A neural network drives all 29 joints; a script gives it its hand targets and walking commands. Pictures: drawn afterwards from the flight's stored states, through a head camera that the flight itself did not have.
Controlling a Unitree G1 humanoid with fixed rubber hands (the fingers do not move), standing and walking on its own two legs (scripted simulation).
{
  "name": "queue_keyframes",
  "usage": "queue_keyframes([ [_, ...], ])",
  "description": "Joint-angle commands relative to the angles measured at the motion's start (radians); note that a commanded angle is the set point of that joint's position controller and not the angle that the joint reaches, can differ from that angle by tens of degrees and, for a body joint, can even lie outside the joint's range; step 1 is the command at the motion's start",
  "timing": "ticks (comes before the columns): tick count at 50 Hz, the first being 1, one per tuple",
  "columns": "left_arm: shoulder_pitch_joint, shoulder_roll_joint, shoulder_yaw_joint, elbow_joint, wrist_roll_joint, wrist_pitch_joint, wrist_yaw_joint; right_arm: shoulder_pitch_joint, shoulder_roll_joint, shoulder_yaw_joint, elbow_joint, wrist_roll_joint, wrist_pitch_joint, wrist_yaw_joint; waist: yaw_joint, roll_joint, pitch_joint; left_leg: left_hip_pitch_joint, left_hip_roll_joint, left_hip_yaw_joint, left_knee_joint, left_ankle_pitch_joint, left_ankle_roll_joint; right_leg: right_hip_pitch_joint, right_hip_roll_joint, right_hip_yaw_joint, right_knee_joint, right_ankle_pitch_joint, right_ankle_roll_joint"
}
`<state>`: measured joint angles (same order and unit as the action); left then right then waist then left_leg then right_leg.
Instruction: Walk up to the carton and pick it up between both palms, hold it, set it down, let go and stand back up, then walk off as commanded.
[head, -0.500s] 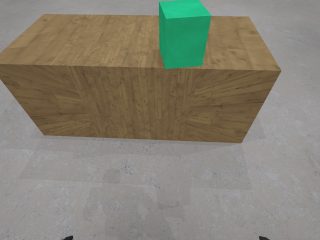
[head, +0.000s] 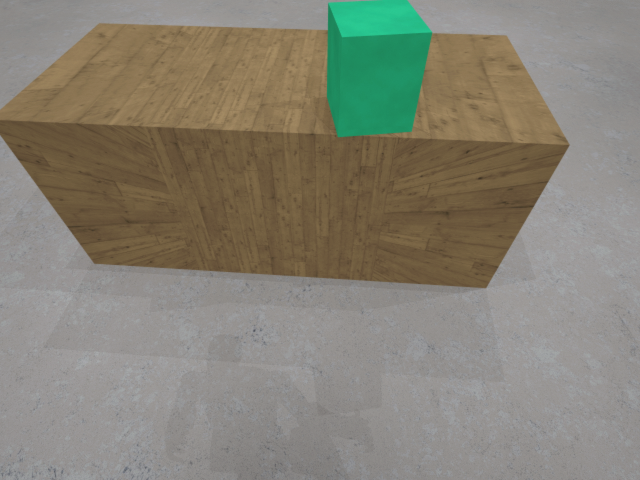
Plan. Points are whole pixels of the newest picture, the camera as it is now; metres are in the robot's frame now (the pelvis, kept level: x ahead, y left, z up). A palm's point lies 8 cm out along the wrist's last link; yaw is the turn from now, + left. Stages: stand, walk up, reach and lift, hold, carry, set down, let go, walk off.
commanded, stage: stand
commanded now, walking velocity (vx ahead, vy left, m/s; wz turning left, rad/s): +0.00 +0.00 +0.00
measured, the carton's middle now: (371, 69) +1.06 -0.10 +0.00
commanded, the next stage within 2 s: none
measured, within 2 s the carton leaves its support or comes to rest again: neither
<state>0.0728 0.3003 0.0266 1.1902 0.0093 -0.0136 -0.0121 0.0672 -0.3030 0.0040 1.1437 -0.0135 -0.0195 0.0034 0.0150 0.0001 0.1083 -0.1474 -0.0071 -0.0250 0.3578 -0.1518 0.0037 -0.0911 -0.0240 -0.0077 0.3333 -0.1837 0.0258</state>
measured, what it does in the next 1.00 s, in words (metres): stands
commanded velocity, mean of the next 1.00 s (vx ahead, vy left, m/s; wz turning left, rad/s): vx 0.00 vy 0.00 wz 0.00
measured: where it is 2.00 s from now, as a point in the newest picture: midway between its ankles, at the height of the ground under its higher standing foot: outside the picture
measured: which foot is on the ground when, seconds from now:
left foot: down 0.00-1.00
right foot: down 0.00-1.00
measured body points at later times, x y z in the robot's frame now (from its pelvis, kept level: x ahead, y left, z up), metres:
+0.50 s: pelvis +0.01 +0.00 +0.00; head +0.03 +0.01 +0.45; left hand +0.09 +0.29 -0.14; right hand +0.10 -0.28 -0.14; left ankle +0.03 +0.12 -0.75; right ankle +0.00 -0.14 -0.75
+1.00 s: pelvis +0.02 +0.00 +0.00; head +0.04 +0.00 +0.45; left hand +0.10 +0.29 -0.14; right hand +0.12 -0.28 -0.14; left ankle +0.03 +0.12 -0.75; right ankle +0.00 -0.14 -0.75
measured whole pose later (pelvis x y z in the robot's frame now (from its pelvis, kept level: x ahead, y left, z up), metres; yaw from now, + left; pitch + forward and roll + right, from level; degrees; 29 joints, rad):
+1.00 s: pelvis +0.02 +0.00 +0.00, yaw +0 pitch -3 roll +0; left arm 0.07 0.31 0.03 1.15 0.01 -0.01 -0.01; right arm 0.07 -0.31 0.00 1.12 -0.01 -0.02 -0.01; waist 0.01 0.00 0.10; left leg -0.12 -0.02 -0.03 0.36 -0.18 0.01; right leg -0.06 -0.03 -0.01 0.33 -0.22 0.03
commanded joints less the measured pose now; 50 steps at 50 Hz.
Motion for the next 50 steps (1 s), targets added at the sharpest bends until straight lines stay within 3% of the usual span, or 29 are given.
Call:
queue_keyframes([
  [1, -0.058, 0.237, 0.034, -0.070, 0.000, -0.024, 0.015, -0.043, -0.224, -0.038, -0.067, -0.001, -0.023, -0.013, -0.017, 0.026, -0.149, 0.038, 0.124, -0.095, -0.070, 0.101, 0.021, -0.003, -0.103, 0.091, -0.078, 0.053, -0.046],
  [2, -0.059, 0.239, 0.035, -0.068, -0.003, -0.022, 0.014, -0.041, -0.221, -0.035, -0.065, 0.000, -0.022, -0.013, -0.013, 0.002, -0.140, 0.026, 0.126, -0.102, -0.074, 0.089, 0.021, -0.008, -0.098, 0.091, -0.077, 0.035, -0.046],
  [4, -0.057, 0.232, 0.030, -0.068, 0.000, -0.019, 0.013, -0.049, -0.239, -0.040, -0.064, -0.002, -0.023, -0.015, -0.006, 0.025, -0.138, 0.021, 0.125, -0.097, -0.071, 0.075, 0.023, -0.001, -0.103, 0.091, -0.083, 0.043, -0.045],
  [13, -0.047, 0.230, 0.031, -0.074, 0.000, -0.021, 0.009, -0.055, -0.235, -0.038, -0.074, 0.000, -0.026, -0.015, 0.003, 0.004, -0.153, 0.017, 0.128, -0.107, -0.075, 0.092, 0.025, 0.016, -0.105, 0.089, -0.072, 0.041, -0.048],
  [21, -0.048, 0.241, 0.034, -0.080, -0.001, -0.019, 0.014, -0.034, -0.235, -0.039, -0.071, 0.000, -0.028, -0.016, -0.009, 0.003, -0.132, 0.020, 0.130, -0.106, -0.076, 0.139, 0.024, 0.011, -0.106, 0.085, -0.072, 0.070, -0.043],
  [31, -0.045, 0.234, 0.033, -0.092, 0.000, -0.013, 0.012, -0.035, -0.251, -0.045, -0.073, 0.001, -0.025, -0.017, -0.008, 0.006, -0.149, 0.032, 0.127, -0.100, -0.068, 0.166, 0.020, 0.025, -0.106, 0.075, -0.064, 0.092, -0.046],
  [34, -0.028, 0.237, 0.038, -0.089, -0.003, -0.016, 0.012, -0.036, -0.243, -0.040, -0.073, 0.001, -0.028, -0.017, 0.007, -0.001, -0.153, 0.044, 0.130, -0.100, -0.061, 0.185, 0.019, 0.024, -0.104, 0.077, -0.060, 0.100, -0.044],
  [37, -0.026, 0.241, 0.039, -0.090, -0.001, -0.010, 0.015, -0.039, -0.253, -0.044, -0.076, 0.002, -0.029, -0.020, -0.004, 0.018, -0.162, 0.050, 0.129, -0.101, -0.065, 0.200, 0.018, 0.028, -0.105, 0.076, -0.056, 0.112, -0.046],
  [40, -0.034, 0.233, 0.038, -0.094, 0.001, -0.009, 0.014, -0.043, -0.251, -0.047, -0.079, -0.002, -0.029, -0.021, 0.001, -0.002, -0.155, 0.057, 0.130, -0.094, -0.059, 0.220, 0.019, 0.029, -0.103, 0.070, -0.057, 0.122, -0.043],
  [42, -0.036, 0.247, 0.041, -0.093, 0.001, -0.012, 0.014, -0.034, -0.240, -0.045, -0.078, 0.000, -0.028, -0.020, -0.002, 0.023, -0.150, 0.048, 0.125, -0.089, -0.061, 0.225, 0.015, 0.033, -0.107, 0.073, -0.053, 0.131, -0.042],
  [50, -0.035, 0.236, 0.040, -0.100, -0.002, -0.012, 0.016, -0.037, -0.237, -0.043, -0.088, 0.003, -0.027, -0.023, -0.007, 0.001, -0.150, 0.068, 0.127, -0.086, -0.045, 0.251, 0.018, 0.031, -0.106, 0.073, -0.056, 0.169, -0.044],
])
